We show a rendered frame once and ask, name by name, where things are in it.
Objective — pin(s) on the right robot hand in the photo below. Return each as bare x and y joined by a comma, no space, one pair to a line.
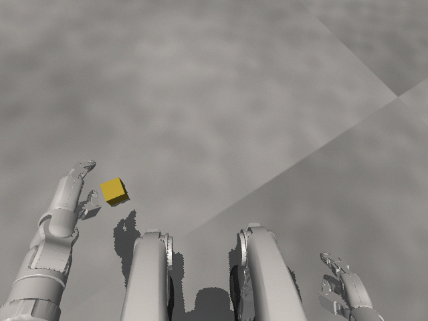
347,294

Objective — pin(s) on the right robot arm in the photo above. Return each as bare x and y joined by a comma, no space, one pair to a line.
364,314

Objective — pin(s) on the left robot hand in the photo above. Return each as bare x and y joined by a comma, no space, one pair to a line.
67,192

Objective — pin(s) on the right robot foot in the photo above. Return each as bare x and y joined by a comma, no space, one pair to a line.
235,292

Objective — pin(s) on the left robot arm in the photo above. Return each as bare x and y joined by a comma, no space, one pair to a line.
39,284

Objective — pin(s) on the cube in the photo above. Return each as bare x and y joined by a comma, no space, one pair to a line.
114,191

